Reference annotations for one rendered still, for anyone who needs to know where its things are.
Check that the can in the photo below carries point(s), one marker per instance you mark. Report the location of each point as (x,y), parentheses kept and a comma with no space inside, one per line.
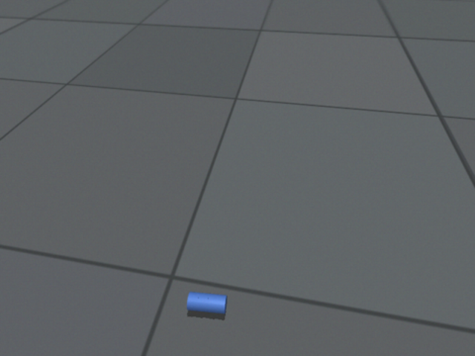
(204,302)

